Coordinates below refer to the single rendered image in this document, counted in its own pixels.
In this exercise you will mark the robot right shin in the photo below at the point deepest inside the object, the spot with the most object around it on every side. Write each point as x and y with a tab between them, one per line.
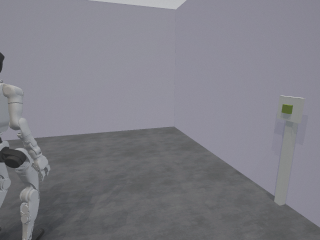
28	212

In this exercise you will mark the button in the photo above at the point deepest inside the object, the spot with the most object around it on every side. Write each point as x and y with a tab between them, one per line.
287	109

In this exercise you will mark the robot right hand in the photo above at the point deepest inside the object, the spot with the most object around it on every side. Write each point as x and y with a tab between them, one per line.
39	164

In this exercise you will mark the robot right foot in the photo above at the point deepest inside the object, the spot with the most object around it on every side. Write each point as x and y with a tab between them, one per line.
37	234

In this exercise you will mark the robot right forearm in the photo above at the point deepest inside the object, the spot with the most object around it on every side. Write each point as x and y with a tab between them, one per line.
28	140

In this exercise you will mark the robot right upper arm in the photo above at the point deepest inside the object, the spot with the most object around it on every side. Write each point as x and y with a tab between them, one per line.
15	104

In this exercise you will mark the panel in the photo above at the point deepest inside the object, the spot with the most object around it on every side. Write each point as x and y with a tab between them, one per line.
291	125

